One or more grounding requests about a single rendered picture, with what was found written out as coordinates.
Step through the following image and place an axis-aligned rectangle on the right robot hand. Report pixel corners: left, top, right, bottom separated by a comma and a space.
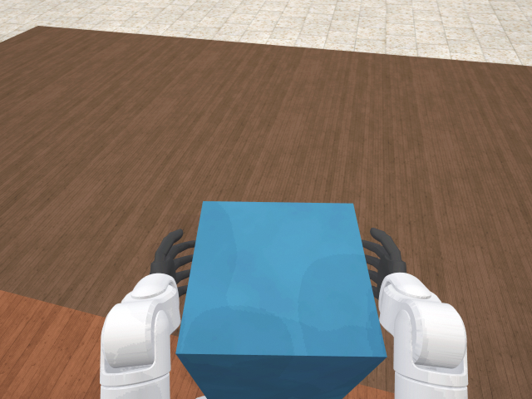
362, 228, 406, 301

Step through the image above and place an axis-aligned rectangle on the carton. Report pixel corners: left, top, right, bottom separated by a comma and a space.
175, 201, 387, 399

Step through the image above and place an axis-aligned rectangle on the right robot forearm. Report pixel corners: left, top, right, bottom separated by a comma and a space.
378, 273, 468, 399

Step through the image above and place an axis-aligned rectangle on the left robot forearm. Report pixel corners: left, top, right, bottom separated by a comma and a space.
100, 273, 181, 399

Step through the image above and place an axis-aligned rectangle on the left robot hand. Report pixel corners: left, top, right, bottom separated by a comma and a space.
149, 229, 196, 297

